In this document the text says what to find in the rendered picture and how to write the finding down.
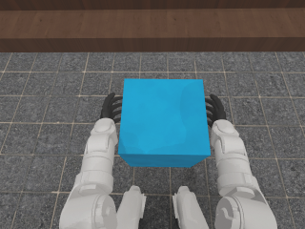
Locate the left robot upper arm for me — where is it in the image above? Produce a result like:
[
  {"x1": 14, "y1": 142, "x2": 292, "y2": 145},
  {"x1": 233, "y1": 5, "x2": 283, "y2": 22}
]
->
[{"x1": 59, "y1": 193, "x2": 118, "y2": 229}]

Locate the right robot hand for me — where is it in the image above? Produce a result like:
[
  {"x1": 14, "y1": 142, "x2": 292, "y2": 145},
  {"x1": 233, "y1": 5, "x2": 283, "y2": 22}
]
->
[{"x1": 205, "y1": 94, "x2": 227, "y2": 128}]

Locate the robot left thigh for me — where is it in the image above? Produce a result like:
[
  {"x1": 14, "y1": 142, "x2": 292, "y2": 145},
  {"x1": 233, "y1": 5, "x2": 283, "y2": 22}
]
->
[{"x1": 116, "y1": 190, "x2": 147, "y2": 229}]

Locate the right robot upper arm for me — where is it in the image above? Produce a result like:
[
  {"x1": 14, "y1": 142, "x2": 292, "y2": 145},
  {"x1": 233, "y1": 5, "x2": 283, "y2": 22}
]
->
[{"x1": 214, "y1": 195, "x2": 277, "y2": 229}]

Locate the carton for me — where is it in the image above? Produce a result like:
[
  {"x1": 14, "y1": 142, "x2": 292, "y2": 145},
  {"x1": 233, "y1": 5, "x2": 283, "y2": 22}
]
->
[{"x1": 118, "y1": 78, "x2": 211, "y2": 168}]

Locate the left robot forearm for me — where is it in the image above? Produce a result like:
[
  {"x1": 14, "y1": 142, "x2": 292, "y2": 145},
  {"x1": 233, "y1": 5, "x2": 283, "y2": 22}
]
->
[{"x1": 59, "y1": 117, "x2": 118, "y2": 229}]

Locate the robot left shin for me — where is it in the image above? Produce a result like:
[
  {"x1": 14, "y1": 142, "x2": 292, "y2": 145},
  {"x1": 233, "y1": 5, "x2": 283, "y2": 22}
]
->
[{"x1": 123, "y1": 185, "x2": 141, "y2": 197}]

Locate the right robot forearm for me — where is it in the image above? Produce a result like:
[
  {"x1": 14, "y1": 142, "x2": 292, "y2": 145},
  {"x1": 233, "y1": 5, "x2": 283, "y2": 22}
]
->
[{"x1": 210, "y1": 119, "x2": 277, "y2": 229}]

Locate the left robot hand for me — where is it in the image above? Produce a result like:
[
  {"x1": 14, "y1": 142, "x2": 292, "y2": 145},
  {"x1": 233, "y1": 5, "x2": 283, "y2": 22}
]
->
[{"x1": 100, "y1": 92, "x2": 123, "y2": 124}]

